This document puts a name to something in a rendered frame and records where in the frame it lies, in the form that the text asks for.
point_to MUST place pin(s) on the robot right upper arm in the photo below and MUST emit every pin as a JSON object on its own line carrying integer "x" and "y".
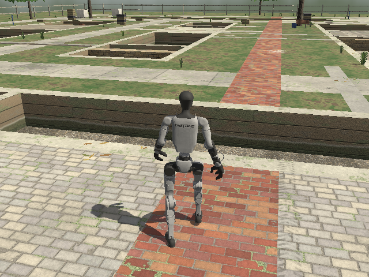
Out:
{"x": 206, "y": 132}

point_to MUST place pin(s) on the humanoid robot head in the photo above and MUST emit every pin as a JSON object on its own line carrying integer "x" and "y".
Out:
{"x": 186, "y": 101}

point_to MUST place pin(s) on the right robot thigh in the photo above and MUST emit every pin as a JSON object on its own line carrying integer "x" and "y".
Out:
{"x": 197, "y": 169}

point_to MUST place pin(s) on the robot right forearm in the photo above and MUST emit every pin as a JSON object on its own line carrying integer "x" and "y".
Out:
{"x": 214, "y": 155}

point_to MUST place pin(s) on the left robot hand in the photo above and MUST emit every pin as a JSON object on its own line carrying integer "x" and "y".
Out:
{"x": 158, "y": 158}

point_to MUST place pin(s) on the right robot hand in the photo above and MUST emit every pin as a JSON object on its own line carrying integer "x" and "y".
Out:
{"x": 220, "y": 171}

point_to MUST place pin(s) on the robot left forearm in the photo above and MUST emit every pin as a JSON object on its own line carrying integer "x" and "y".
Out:
{"x": 158, "y": 148}

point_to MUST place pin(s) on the robot left upper arm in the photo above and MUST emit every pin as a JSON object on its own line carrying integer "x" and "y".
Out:
{"x": 164, "y": 129}

